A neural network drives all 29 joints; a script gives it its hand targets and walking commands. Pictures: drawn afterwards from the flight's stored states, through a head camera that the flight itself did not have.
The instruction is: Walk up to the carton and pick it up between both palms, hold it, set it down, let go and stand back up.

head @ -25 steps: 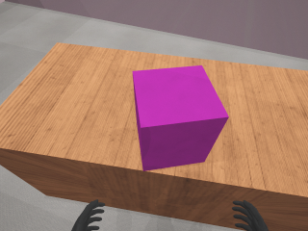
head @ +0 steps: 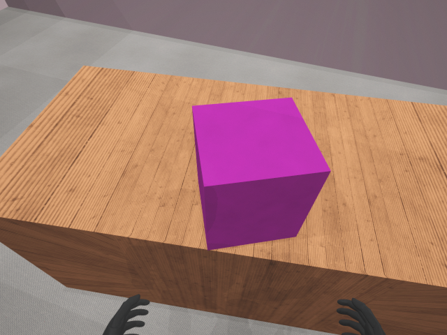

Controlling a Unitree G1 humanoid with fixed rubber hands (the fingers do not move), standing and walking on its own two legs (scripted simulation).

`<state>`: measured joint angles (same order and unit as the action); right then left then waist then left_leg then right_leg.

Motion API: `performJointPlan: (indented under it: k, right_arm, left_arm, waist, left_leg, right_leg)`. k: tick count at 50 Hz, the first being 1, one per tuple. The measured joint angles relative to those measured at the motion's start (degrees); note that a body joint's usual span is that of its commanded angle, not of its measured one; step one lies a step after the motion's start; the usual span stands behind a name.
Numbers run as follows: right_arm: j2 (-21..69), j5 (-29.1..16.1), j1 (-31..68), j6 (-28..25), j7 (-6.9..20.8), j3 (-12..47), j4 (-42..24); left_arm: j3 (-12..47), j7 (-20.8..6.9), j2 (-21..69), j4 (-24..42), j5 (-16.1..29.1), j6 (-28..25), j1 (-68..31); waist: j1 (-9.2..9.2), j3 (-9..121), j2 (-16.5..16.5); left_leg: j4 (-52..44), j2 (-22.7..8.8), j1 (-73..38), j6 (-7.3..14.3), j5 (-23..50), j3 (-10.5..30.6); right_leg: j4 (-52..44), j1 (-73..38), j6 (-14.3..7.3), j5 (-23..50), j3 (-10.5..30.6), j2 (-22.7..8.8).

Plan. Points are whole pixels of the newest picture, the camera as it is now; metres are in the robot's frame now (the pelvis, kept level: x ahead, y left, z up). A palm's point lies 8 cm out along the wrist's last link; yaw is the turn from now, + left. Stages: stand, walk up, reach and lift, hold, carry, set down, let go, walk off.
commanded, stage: let go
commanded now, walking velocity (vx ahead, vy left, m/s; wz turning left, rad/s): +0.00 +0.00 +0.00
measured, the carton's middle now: (248, 176) +0.44 +0.00 +0.00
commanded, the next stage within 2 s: stand in 0.20 s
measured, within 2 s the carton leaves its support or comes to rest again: neither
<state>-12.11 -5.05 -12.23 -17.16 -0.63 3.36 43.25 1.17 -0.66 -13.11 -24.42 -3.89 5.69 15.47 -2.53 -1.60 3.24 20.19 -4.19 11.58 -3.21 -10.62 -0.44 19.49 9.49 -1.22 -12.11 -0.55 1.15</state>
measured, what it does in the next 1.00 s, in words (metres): stands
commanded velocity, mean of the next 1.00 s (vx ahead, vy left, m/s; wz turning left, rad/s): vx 0.00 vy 0.00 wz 0.00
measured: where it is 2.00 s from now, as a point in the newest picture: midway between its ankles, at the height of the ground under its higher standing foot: outside the picture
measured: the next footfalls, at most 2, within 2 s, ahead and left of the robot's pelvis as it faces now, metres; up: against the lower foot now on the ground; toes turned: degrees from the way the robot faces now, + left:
none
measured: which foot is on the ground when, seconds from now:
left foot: down 0.00-1.00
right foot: down 0.00-1.00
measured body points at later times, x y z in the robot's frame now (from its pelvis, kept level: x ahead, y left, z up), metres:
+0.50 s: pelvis -0.01 +0.00 +0.00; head +0.00 +0.03 +0.45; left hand +0.11 +0.28 -0.12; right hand +0.14 -0.26 -0.09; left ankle +0.00 +0.15 -0.75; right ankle -0.02 -0.11 -0.75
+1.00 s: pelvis -0.01 +0.01 +0.00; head -0.02 +0.03 +0.44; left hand +0.05 +0.30 -0.13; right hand +0.13 -0.25 -0.10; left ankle +0.00 +0.15 -0.75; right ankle -0.02 -0.11 -0.75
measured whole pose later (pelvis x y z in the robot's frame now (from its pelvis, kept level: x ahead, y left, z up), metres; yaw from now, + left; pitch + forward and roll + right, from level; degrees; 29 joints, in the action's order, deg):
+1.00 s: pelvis -0.01 +0.01 +0.00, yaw +0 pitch -1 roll -1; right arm -16.8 -1.7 -12.1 -0.6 -0.5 2.2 43.7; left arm 1.2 -0.6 -21.2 -49.8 -3.9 -2.5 15.4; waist -2.5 0.2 1.8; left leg 25.5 -4.2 12.0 -2.3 -12.7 -0.3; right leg 23.2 9.1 -1.0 -13.3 -0.6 1.1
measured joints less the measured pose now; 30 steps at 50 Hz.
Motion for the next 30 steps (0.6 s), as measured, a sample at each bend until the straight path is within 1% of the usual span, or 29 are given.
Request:
performJointPlan:
  k: [12, 13, 16, 19, 24, 30]
  right_arm:
    - [0.0, 0.12, 0.0, 1.53, 0.0, -0.49, 0.06]
    - [-0.15, 0.98, 0.09, 2.57, 0.03, -0.48, 0.17]
    - [-1.01, 2.71, 0.13, 8.24, 0.02, -0.52, 0.22]
    - [-2.26, 3.3, 0.13, 12.09, 0.01, -0.71, 0.14]
    - [-4.15, 3.3, 0.12, 14.66, 0.01, -1.1, 0.08]
    - [-4.48, 3.3, 0.12, 15.69, 0.04, -1.16, 0.06]
  left_arm:
    - [0.0, 0.25, 0.0, 0.01, 0.0, 0.79, 0.0]
    - [-0.02, 0.47, -0.21, -0.65, 0.0, -0.08, -0.04]
    - [-0.04, 0.87, -2.43, -4.24, 0.0, -2.71, -0.03]
    - [-0.03, 0.98, -4.95, -7.72, 0.0, -4.27, -0.04]
    - [-0.01, 0.96, -6.97, -12.19, 0.0, -5.09, -0.04]
    - [0.0, 0.81, -7.74, -16.92, 0.0, -6.38, -0.04]
  waist:
    - [0.0, -0.01, 0.0]
    - [0.0, -0.01, 0.0]
    - [0.0, 0.31, -0.01]
    - [0.0, 1.0, -0.03]
    - [0.0, 1.66, -0.19]
    - [0.0, 1.67, -0.2]
  left_leg:
    - [0.0, 0.0, -0.16, 0.0, -0.05, 0.0]
    - [0.2, 0.0, -0.17, 0.03, -0.11, 0.0]
    - [1.95, 0.0, -0.14, 0.22, -0.92, 0.02]
    - [3.31, 0.0, -0.13, 0.34, -1.86, 0.13]
    - [4.26, 0.0, 0.11, 0.45, -2.17, 0.16]
    - [4.83, 0.0, 0.31, 0.64, -2.15, 0.17]
  right_leg:
    - [0.0, -0.16, 0.0, -0.06, 0.0, 0.0]
    - [0.2, -0.17, 0.0, -0.14, 0.0, 0.0]
    - [1.86, -0.2, 0.0, -1.06, 0.0, -0.02]
    - [3.29, -0.19, 0.0, -1.97, -0.09, -0.03]
    - [3.7, -0.19, 0.01, -1.92, -0.09, -0.03]
    - [3.7, -0.24, 0.08, -1.5, -0.09, -0.04]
